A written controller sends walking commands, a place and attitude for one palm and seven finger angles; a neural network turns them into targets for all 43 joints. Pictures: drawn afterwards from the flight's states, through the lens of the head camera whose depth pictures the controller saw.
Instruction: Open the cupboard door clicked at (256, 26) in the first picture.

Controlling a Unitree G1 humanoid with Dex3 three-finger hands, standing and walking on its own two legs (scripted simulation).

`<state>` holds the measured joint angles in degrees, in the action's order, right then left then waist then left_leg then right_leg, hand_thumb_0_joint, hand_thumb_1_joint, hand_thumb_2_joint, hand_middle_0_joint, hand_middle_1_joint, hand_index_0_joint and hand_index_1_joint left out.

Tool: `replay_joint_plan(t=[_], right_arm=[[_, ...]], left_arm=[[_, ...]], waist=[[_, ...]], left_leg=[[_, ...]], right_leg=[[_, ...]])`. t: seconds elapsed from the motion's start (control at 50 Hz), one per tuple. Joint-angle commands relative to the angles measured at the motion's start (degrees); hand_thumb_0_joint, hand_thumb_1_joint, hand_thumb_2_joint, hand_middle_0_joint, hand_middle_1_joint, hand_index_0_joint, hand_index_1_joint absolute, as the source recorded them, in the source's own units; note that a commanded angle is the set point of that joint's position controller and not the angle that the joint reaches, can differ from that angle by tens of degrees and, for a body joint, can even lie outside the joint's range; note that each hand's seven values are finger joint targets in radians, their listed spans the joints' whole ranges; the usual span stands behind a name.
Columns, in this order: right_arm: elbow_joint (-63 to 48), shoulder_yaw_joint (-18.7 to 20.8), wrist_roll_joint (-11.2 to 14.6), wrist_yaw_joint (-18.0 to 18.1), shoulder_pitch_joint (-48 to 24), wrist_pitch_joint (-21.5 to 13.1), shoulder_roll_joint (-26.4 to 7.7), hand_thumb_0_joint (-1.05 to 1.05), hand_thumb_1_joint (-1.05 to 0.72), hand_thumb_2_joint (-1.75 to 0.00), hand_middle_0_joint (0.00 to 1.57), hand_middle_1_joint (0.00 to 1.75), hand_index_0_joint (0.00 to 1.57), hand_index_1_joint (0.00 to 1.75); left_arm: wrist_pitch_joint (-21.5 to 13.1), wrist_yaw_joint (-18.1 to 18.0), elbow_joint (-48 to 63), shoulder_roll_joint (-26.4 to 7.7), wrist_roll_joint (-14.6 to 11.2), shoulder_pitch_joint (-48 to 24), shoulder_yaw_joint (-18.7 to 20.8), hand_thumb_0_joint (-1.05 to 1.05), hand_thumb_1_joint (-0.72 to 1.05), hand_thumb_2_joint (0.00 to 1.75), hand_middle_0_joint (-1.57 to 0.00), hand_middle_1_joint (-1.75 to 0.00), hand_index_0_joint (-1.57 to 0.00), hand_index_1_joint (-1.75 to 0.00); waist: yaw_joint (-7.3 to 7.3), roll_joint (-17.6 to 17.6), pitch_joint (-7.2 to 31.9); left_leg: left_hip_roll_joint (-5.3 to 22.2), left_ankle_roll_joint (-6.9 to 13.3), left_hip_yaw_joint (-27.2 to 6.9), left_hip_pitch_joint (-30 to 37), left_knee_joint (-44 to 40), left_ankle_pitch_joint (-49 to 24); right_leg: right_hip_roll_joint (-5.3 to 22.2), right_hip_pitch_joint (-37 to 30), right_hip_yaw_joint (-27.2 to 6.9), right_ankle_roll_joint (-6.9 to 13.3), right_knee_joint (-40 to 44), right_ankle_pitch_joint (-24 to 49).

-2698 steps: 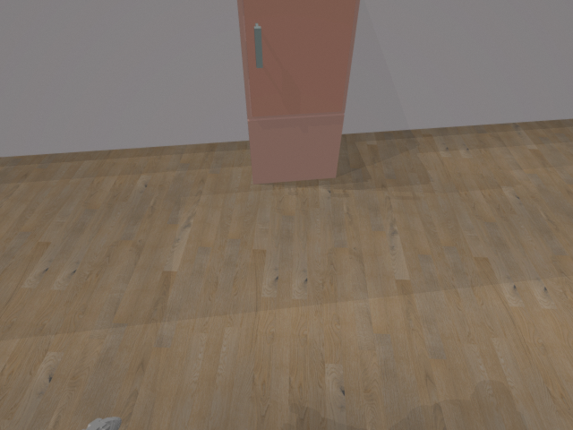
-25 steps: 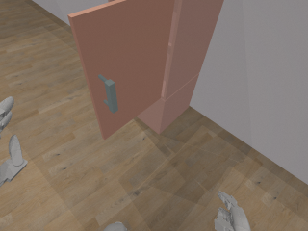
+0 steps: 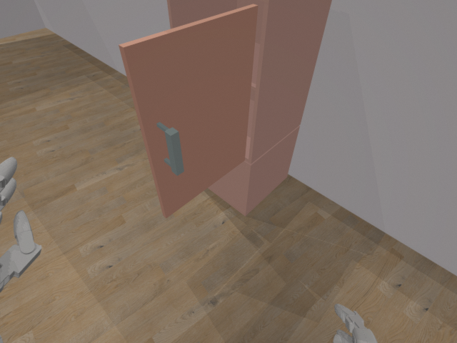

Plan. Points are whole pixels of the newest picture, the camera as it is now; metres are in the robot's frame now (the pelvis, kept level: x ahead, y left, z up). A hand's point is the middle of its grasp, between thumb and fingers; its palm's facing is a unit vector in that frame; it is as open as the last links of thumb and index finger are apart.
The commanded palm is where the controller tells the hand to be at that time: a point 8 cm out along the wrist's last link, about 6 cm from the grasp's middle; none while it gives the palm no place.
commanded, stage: stop stepping back and stand still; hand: left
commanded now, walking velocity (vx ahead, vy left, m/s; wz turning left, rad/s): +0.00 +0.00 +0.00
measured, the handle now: (169, 148) +0.59 +0.19 -0.02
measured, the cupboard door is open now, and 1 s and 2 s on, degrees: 89 89 89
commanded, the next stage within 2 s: let the arm hang, fingers relaxed in 0.04 s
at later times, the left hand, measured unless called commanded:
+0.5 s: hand out of the picture +0.02 +0.18 -0.17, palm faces -0.01 -0.99 -0.17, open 7.2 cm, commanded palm none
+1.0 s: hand out of the picture +0.04 +0.23 -0.15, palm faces +0.01 -0.95 -0.32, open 7.4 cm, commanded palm none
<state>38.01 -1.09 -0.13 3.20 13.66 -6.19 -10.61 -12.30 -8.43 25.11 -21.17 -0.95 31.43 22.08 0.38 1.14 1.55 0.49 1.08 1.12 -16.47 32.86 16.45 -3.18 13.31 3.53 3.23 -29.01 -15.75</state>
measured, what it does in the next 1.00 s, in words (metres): stands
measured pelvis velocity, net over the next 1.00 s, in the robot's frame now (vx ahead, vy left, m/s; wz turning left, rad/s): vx -0.01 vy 0.00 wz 0.01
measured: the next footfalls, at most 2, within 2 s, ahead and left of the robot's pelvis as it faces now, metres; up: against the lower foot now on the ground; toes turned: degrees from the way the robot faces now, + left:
none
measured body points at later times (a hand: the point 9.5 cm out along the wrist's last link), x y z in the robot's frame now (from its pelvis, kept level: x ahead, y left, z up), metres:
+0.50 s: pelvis -0.03 +0.00 +0.00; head +0.00 +0.02 +0.45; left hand +0.02 +0.23 -0.16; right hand +0.04 -0.28 -0.12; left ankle +0.01 +0.10 -0.73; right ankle +0.00 -0.09 -0.73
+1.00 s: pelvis -0.01 +0.00 +0.01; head -0.01 -0.01 +0.46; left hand +0.04 +0.28 -0.12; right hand +0.03 -0.26 -0.15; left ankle +0.01 +0.10 -0.73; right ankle +0.00 -0.09 -0.73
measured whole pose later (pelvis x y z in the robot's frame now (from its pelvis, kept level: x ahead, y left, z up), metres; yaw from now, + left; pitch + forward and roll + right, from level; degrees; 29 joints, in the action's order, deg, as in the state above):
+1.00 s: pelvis -0.01 +0.00 +0.01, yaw +1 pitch -2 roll +0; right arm 65.2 0.4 -1.4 0.4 10.5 0.2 -14.5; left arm -0.7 -0.5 -64.8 -16.2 0.7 8.9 1.0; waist 0.5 1.4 -2.1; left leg -1.4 1.5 1.0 -10.2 21.0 9.1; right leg -1.6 8.8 3.3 2.8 -21.3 -11.0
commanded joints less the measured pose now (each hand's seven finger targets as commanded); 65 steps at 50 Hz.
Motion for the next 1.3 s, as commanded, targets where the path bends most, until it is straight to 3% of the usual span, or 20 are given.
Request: replay_joint_plan(t=[0.0, 0.04, 0.1, 0.12, 0.14, 0.16, 0.2, 0.22, 0.24, 0.28, 0.3, 0.34, 0.38, 0.4, 0.48, 0.62, 0.7, 0.84, 0.96, 1.28], right_arm=[[-9.36, 2.65, 0.22, 1.10, -5.81, -2.62, -7.39, 0.00, -0.90, -0.90, 0.20, 0.30, 0.20, 0.30], [-9.81, 2.19, -0.07, 1.63, -6.67, -2.81, -7.50, 0.00, -0.90, -0.90, 0.20, 0.30, 0.20, 0.30], [-10.08, 1.98, -0.08, 1.82, -6.28, -3.33, -7.59, 0.00, -0.90, -0.90, 0.20, 0.30, 0.20, 0.30], [3.53, 5.23, 1.05, -3.01, -9.88, -7.21, -13.92, 0.00, -0.90, -0.90, 0.20, 0.30, 0.20, 0.30], [4.52, 5.86, 0.22, -3.39, -4.64, -1.90, -16.16, 0.00, -0.90, -0.90, 0.20, 0.30, 0.20, 0.30], [3.03, 5.49, 0.34, -3.09, -3.99, -0.30, -14.77, 0.00, -0.90, -0.90, 0.20, 0.30, 0.20, 0.30], [3.35, 4.42, -0.32, -3.16, -5.33, 1.11, -13.62, 0.00, -0.90, -0.90, 0.20, 0.30, 0.20, 0.30], [3.36, 4.10, -0.57, -3.21, -5.31, 1.54, -13.36, 0.00, -0.90, -0.90, 0.20, 0.30, 0.20, 0.30], [4.05, 4.03, -0.73, -3.23, -6.22, 1.85, -13.97, 0.00, -0.90, -0.90, 0.20, 0.30, 0.20, 0.30], [5.80, 4.10, -0.91, -3.34, -6.63, 2.97, -14.64, 0.00, -0.90, -0.90, 0.20, 0.30, 0.20, 0.30], [7.06, 4.03, -1.04, -3.38, -6.44, 3.60, -14.73, 0.00, -0.90, -0.90, 0.20, 0.30, 0.20, 0.30], [9.19, 3.56, -1.33, -3.45, -6.77, 4.62, -14.13, 0.00, -0.90, -0.90, 0.20, 0.30, 0.20, 0.30], [11.10, 2.90, -1.49, -3.25, -7.41, 4.99, -13.90, 0.00, -0.90, -0.90, 0.20, 0.30, 0.20, 0.30], [12.00, 2.74, -1.44, -3.11, -7.44, 5.10, -13.41, 0.00, -0.90, -0.90, 0.20, 0.30, 0.20, 0.30], [15.95, 2.57, -1.17, -2.47, -5.19, 5.49, -12.17, 0.00, -0.90, -0.90, 0.20, 0.30, 0.20, 0.30], [21.25, 3.14, -0.81, -2.10, -1.72, 6.12, -12.70, 0.00, -0.90, -0.90, 0.20, 0.30, 0.20, 0.30], [23.08, 3.25, -0.97, -2.05, -0.84, 6.36, -13.14, 0.00, -0.90, -0.90, 0.20, 0.30, 0.20, 0.30], [24.35, 3.36, -1.11, -2.24, -1.70, 6.08, -13.44, 0.00, -0.90, -0.90, 0.20, 0.30, 0.20, 0.30], [24.68, 3.14, -1.06, -2.19, -3.85, 5.29, -13.96, 0.00, -0.90, -0.90, 0.20, 0.30, 0.20, 0.30], [24.54, 2.89, -1.03, -1.98, -7.05, 4.86, -15.55, 0.00, -0.90, -0.90, 0.20, 0.30, 0.20, 0.30]], left_arm=[[-2.91, -1.54, 11.11, -12.71, -0.56, -4.83, 8.46, 0.00, 0.90, 0.90, -0.20, -0.30, -0.20, -0.30], [-3.11, -1.36, 12.52, -12.72, -0.43, -5.05, 8.21, 0.00, 0.90, 0.90, -0.20, -0.30, -0.20, -0.30], [-3.15, -1.40, 13.44, -12.25, -0.08, -6.37, 7.35, 0.00, 0.90, 0.90, -0.20, -0.30, -0.20, -0.30], [4.01, 5.97, -32.28, 0.60, 2.20, -7.16, -18.40, 0.00, 0.90, 0.90, -0.20, -0.30, -0.20, -0.30], [10.10, 7.70, -34.76, -0.37, 2.90, -8.11, -14.67, 0.00, 0.90, 0.90, -0.20, -0.30, -0.20, -0.30], [11.86, 8.13, -34.38, 0.14, 2.82, -7.16, -14.71, 0.00, 0.90, 0.90, -0.20, -0.30, -0.20, -0.30], [11.51, 8.23, -39.23, -0.11, 2.87, -10.45, -15.26, 0.00, 0.90, 0.90, -0.20, -0.30, -0.20, -0.30], [11.16, 8.24, -41.96, -1.45, 3.14, -11.67, -15.58, 0.00, 0.90, 0.90, -0.20, -0.30, -0.20, -0.30], [10.98, 8.28, -45.29, -2.27, 3.17, -12.85, -15.94, 0.00, 0.90, 0.90, -0.20, -0.30, -0.20, -0.30], [10.72, 8.31, -52.24, -4.50, 3.13, -16.90, -16.49, 0.00, 0.90, 0.90, -0.20, -0.30, -0.20, -0.30], [10.80, 8.20, -55.42, -5.06, 2.94, -18.81, -17.03, 0.00, 0.90, 0.90, -0.20, -0.30, -0.20, -0.30], [11.19, 7.91, -61.05, -4.76, 2.53, -21.14, -18.35, 0.00, 0.90, 0.90, -0.20, -0.30, -0.20, -0.30], [11.29, 7.72, -66.27, -4.36, 2.24, -20.38, -19.16, 0.00, 0.90, 0.90, -0.20, -0.30, -0.20, -0.30], [11.32, 7.64, -68.91, -4.11, 2.12, -19.57, -19.42, 0.00, 0.90, 0.90, -0.20, -0.30, -0.20, -0.30], [11.04, 7.54, -77.02, -2.58, 1.80, -17.89, -19.38, 0.00, 0.90, 0.90, -0.20, -0.30, -0.20, -0.30], [10.82, 7.53, -84.76, -3.24, 1.45, -19.19, -19.92, 0.00, 0.90, 0.90, -0.20, -0.30, -0.20, -0.30], [11.14, 7.44, -86.67, -3.69, 1.45, -19.98, -19.96, 0.00, 0.90, 0.90, -0.20, -0.30, -0.20, -0.30], [11.02, 7.26, -87.51, -4.71, 1.52, -21.33, -19.68, 0.00, 0.90, 0.90, -0.20, -0.30, -0.20, -0.30], [10.59, 7.18, -87.47, -4.83, 1.46, -22.68, -19.69, 0.00, 0.90, 0.90, -0.20, -0.30, -0.20, -0.30], [9.97, 7.10, -87.24, -5.54, 1.47, -25.05, -19.52, 0.00, 0.90, 0.90, -0.20, -0.30, -0.20, -0.30]], waist=[[0.33, -2.76, 0.97], [-0.21, 4.70, 1.10], [-0.48, 6.48, 2.38], [2.66, 4.76, -4.21], [0.90, 3.17, 0.10], [0.54, 2.89, 1.11], [-0.42, -0.19, 3.40], [-0.76, -5.62, 4.54], [-0.96, -9.48, 5.01], [-0.05, -12.97, 3.74], [0.50, -12.45, 2.88], [1.02, -3.65, 0.04], [0.12, 4.26, -0.08], [-0.25, 6.39, -0.02], [-0.50, 7.90, 0.90], [0.25, -0.19, -2.76], [0.39, -2.49, -5.83], [0.11, -2.13, -5.29], [-0.41, -0.65, -3.03], [-0.07, 0.12, 0.18]], left_leg=[[2.75, 0.44, -2.84, 4.39, -7.78, -6.78], [5.71, 1.18, -6.59, 4.57, -12.39, -9.36], [7.62, 1.74, -7.97, 1.72, -14.53, -11.93], [7.57, 1.85, -8.10, -0.69, -6.88, -23.59], [8.26, 2.44, -8.12, -1.57, -7.89, -27.19], [8.34, 2.64, -7.53, -0.98, -6.85, -25.42], [8.86, 4.48, -10.86, -4.24, -8.17, -19.04], [8.13, 4.30, -11.12, -3.43, -8.00, -19.12], [7.09, 3.72, -10.30, -3.39, -7.29, -15.90], [3.95, 2.54, -7.89, -0.51, -5.53, -9.59], [2.80, 2.12, -7.23, 1.41, -5.00, -8.21], [2.78, 1.70, -6.98, 3.17, -6.95, -7.34], [4.16, 1.86, -8.38, 2.09, -11.16, -6.71], [4.40, 1.78, -8.55, 1.42, -12.44, -5.19], [4.41, 1.42, -8.01, 1.93, -13.47, -2.50], [4.57, 1.27, -6.92, 5.43, -12.78, -3.91], [4.58, 1.34, -7.00, 4.58, -14.02, -1.26], [4.86, 1.52, -7.21, 4.92, -15.17, -2.29], [5.87, 1.52, -7.94, 6.08, -16.52, -9.06], [6.24, 0.79, -6.76, 10.77, -16.98, -16.08]], right_leg=[[10.29, 1.07, -11.69, -0.32, 10.01, 3.42], [6.44, 0.30, -8.65, -2.09, 6.56, 5.26], [4.37, -4.74, -5.89, -3.21, 3.38, 9.01], [6.19, 5.25, -2.33, -2.66, -3.00, 13.54], [7.61, 1.89, -5.32, -2.13, -1.53, 10.67], [6.93, 1.79, -4.69, -2.15, -2.44, 8.74], [6.22, 0.08, -4.62, -1.58, -3.96, 3.24], [6.32, -2.14, -5.43, -1.02, -2.35, 5.33], [7.44, -3.02, -6.65, -0.55, 0.06, 6.05], [10.71, 0.02, -10.43, 1.11, 4.94, 4.80], [11.64, 2.03, -11.49, 2.01, 6.67, 3.02], [11.10, 4.69, -11.44, 2.28, 7.88, -0.72], [9.09, 0.97, -10.27, 1.11, 7.34, 0.04], [8.77, -0.83, -9.72, 0.79, 7.48, 0.37], [9.30, -4.21, -9.81, 1.07, 10.41, 0.28], [10.12, -0.90, -9.89, 1.49, 14.83, -2.97], [10.03, 0.69, -9.92, 1.33, 15.93, -6.91], [9.99, -0.30, -9.72, 1.08, 15.31, -5.66], [9.83, -4.10, -8.58, 0.53, 13.15, 3.97], [10.48, -7.60, -8.66, 0.00, 13.85, 13.88]])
